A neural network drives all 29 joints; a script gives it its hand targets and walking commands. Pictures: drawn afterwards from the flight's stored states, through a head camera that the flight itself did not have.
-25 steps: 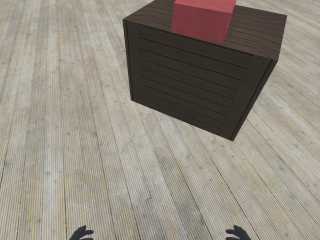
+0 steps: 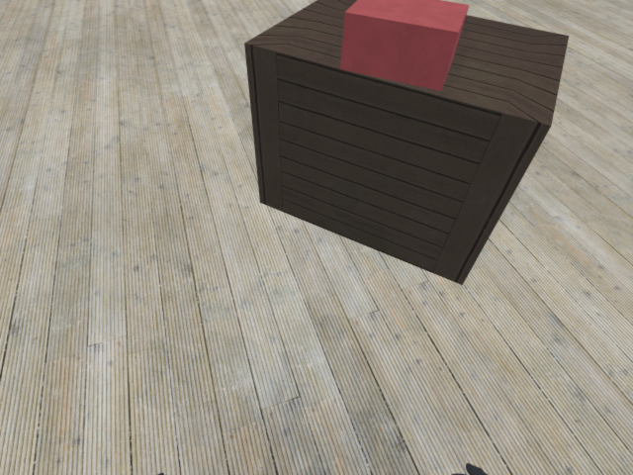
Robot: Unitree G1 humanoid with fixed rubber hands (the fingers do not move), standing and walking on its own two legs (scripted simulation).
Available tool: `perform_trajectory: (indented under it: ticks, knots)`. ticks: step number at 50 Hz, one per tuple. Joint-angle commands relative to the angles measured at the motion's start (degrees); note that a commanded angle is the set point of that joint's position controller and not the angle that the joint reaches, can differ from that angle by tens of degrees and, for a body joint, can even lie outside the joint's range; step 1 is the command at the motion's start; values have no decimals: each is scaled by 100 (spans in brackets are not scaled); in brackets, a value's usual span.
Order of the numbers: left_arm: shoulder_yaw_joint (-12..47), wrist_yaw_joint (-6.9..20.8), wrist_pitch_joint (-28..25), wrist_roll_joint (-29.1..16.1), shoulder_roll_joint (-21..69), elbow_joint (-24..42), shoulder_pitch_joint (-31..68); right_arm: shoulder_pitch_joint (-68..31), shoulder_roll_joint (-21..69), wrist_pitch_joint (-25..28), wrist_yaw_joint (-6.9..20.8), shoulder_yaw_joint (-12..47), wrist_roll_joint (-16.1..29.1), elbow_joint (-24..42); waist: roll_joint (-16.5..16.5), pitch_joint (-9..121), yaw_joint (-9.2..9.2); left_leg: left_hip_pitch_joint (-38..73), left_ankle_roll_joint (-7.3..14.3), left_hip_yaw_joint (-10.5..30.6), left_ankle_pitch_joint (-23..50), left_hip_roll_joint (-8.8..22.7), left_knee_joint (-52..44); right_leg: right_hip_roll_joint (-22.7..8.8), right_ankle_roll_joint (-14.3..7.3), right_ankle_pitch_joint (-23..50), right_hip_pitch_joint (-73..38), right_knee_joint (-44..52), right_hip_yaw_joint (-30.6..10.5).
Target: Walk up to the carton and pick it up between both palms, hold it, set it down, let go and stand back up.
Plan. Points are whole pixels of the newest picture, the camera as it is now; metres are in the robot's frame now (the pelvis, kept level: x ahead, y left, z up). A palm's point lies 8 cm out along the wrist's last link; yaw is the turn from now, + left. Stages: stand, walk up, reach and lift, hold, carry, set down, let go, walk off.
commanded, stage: stand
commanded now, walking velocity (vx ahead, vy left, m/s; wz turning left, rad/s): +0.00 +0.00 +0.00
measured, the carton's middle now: (403, 37) +1.26 -0.25 +0.03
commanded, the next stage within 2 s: walk up in 0.06 s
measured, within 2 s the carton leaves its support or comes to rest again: neither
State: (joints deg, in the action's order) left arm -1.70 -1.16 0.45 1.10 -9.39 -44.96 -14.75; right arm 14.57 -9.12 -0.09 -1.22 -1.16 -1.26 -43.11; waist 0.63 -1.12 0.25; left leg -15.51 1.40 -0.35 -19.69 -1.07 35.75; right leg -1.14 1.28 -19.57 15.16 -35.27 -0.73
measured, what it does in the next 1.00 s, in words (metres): walks ahead: right foot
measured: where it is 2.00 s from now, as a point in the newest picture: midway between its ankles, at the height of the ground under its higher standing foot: (331, 334)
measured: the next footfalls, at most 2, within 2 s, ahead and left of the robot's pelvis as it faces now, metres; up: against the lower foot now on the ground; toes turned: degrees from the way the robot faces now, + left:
right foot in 0.58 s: +0.16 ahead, -0.19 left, +0.00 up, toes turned -8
left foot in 1.08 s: +0.48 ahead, +0.03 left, +0.00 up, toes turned -1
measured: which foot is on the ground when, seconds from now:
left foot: down 0.00-0.58, up 0.60-1.00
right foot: down 0.00-0.32, up 0.34-0.56, down 0.58-1.00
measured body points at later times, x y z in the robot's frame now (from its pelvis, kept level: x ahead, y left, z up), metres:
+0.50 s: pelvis +0.03 -0.03 +0.01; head +0.03 -0.04 +0.46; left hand +0.13 +0.22 -0.12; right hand +0.01 -0.30 -0.13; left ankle -0.01 +0.10 -0.73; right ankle +0.06 -0.15 -0.70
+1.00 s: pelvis +0.23 -0.07 +0.00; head +0.23 -0.08 +0.45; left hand +0.20 +0.17 -0.13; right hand +0.34 -0.32 -0.12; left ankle +0.42 +0.05 -0.69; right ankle +0.12 -0.18 -0.73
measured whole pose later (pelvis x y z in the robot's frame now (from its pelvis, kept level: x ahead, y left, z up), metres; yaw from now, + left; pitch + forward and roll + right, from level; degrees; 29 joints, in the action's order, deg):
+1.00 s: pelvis +0.23 -0.07 +0.00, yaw -6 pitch -3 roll -2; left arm -1.5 0.1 -5.8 2.5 -11.0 -48.0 -32.7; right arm 13.0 -13.6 1.5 3.1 -0.3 -3.5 -43.6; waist -2.7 -2.5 3.0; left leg -34.7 -1.0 -1.3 -4.5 5.6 43.9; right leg 0.8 -0.3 -23.2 -0.4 -25.5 2.5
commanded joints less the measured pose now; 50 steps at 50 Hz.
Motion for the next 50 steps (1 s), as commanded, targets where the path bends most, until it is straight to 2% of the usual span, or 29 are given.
perform_trajectory:
  ticks: [1,4,6,8,10,12,13,14,15,16,17,18,20,22,25,26,27,28,29,30,31,32,34,37,41,43,47,49,50]
  knots:
    - [-163,-34,-68,4,-487,202,-93,155,-548,102,-38,-138,19,242,-97,198,-4,30,168,579,1440,454,-831,-139,-258,1121,-187,585,-167]
    - [-128,-40,-34,-36,-381,112,-119,107,-531,83,-36,-136,-11,154,-249,102,1,135,189,548,1261,427,-915,-134,-236,1013,-52,656,-220]
    - [-154,-43,-28,-4,-441,16,-94,249,-564,67,-34,-156,4,93,-28,95,-70,95,210,617,1190,451,-946,-127,-271,1006,-99,697,-226]
    - [-164,-59,-38,10,-522,-33,-189,269,-622,79,-48,-173,-8,-19,-232,-28,-49,-11,193,559,1207,408,-958,-183,-254,1160,-212,735,-265]
    - [-179,-52,-54,-5,-480,-136,-193,250,-564,98,-65,-166,10,-75,8,43,-45,17,225,640,1281,494,-1034,-184,-273,1224,-296,721,-243]
    - [-178,-37,-30,-18,-429,-229,-265,150,-603,87,-51,-170,5,-140,2,-146,51,-43,188,583,1079,439,-1086,-210,-254,1053,-209,861,-278]
    - [-246,102,-160,131,-859,-64,-795,739,-908,226,74,-304,-244,16,-16,595,-68,641,443,956,-2007,580,-942,-135,-505,-1840,176,451,-607]
    - [-242,153,-189,139,-804,20,-424,850,-1050,250,101,-400,-250,-65,-257,-13,-244,825,649,1572,-3082,945,-1417,48,-443,-2351,1336,107,-511]
    - [-196,201,-193,141,-718,120,-157,1075,-1250,264,83,-469,-225,-160,-652,-312,-392,1104,917,2316,-3717,1560,-2166,339,-252,-1771,2016,-699,36]
    - [-176,246,-213,204,-635,253,-3,1244,-1458,276,53,-516,-211,-299,-825,-676,-506,1102,1219,3028,-3940,2229,-2555,177,-162,-1554,2538,-1394,198]
    - [-191,286,-252,233,-688,386,159,1266,-1469,314,11,-528,-199,-347,-652,-1000,-594,1079,1387,3246,-3575,2518,-2665,-115,-140,-1336,2915,-1650,-31]
    - [-197,324,-306,243,-686,475,271,1295,-1424,364,-13,-503,-199,-381,-671,-1161,-640,1063,1461,3169,-3132,2578,-2684,-295,-126,-1246,3024,-1667,-129]
    - [-214,390,-411,224,-701,586,175,1103,-1309,463,-22,-416,-253,-382,-747,-996,-486,1158,1331,2591,-2229,2374,-2656,-415,-138,-1025,2819,-1417,-336]
    - [-220,437,-442,163,-663,603,-45,791,-1225,497,12,-358,-210,-353,-901,-804,-338,763,1114,1738,-1866,1939,-2564,-316,-108,-684,1990,-1058,-125]
    - [-229,432,-441,114,-570,443,-909,107,-1381,434,91,-355,-244,-243,-764,-502,231,-525,803,643,-1939,1471,-2038,-109,-159,496,-97,-215,357]
    - [-288,398,-449,117,-630,291,-1493,-124,-1348,379,131,-305,-262,-248,-522,-444,559,-1300,607,208,-2098,1224,-1415,12,-173,906,-1155,4,456]
    - [-381,326,-450,143,-809,75,-2160,-89,-1117,330,178,-215,-337,-285,63,-210,834,-1775,466,-163,-2103,830,-347,190,-125,799,-1997,95,478]
    - [-496,225,-451,160,-1159,17,-2663,256,-737,286,233,-74,-345,-248,1154,23,952,-2085,289,-609,-1915,326,1388,-183,-161,-201,-2293,476,-335]
    - [-524,131,-449,140,-1532,184,-2756,529,-487,247,287,30,-265,-86,1898,-18,798,-2532,94,-246,-1946,43,2980,-1474,-443,-2424,-1818,1688,-3076]
    - [-555,19,-368,-28,-1761,345,-2310,715,-839,179,287,-44,-213,38,1211,-482,515,-2775,26,161,-1787,137,3414,-2123,-819,-4173,-1161,2741,-4591]
    - [-548,-48,-320,-84,-1812,426,-1938,609,-1168,139,301,-111,-167,128,915,-791,409,-2942,-5,326,-1556,354,3710,-2341,-1155,-4685,-798,3071,-5022]
    - [-468,-50,-341,-97,-1681,551,-1661,460,-1261,148,316,-99,-162,174,669,-1128,342,-3100,-57,436,-1075,542,3849,-2175,-1117,-4245,-572,2995,-4624]
    - [-359,-26,-448,-43,-1476,579,-1388,514,-1236,232,353,-105,-177,28,491,-1208,179,-2923,-155,502,-501,735,3420,-1786,-1004,-2655,-366,2689,-3327]
    - [-249,64,-602,11,-1068,342,-1354,838,-1047,234,393,-81,-219,-69,512,-946,-47,-2189,-230,382,195,713,2927,-1330,-876,-935,104,2424,-1956]
    - [-195,82,-676,56,-931,111,-1621,259,-851,140,416,-30,-247,151,387,-1037,2,-2506,-328,161,1033,705,2324,-1171,-951,-390,-18,2466,-1412]
    - [-200,87,-697,75,-981,89,-1688,-87,-809,154,439,-3,-245,283,562,-983,71,-2495,-358,35,1420,716,1831,-1057,-1042,-142,-259,2423,-1020]
    - [-187,118,-709,170,-1011,-35,-2006,-846,-681,298,423,61,-203,537,712,-1069,360,-2077,-218,-337,1663,549,473,-984,-1023,1287,-651,2049,-568]
    - [-191,106,-666,244,-1140,-7,-1896,-692,-705,356,388,18,-225,527,749,-945,267,-1355,-46,-386,1604,480,78,-1059,-1001,1616,-655,1781,-466]
    - [-195,108,-623,262,-1216,25,-1922,-481,-762,376,364,-23,-236,472,531,-809,207,-904,11,-491,1438,363,70,-1102,-995,1601,-592,1534,-482]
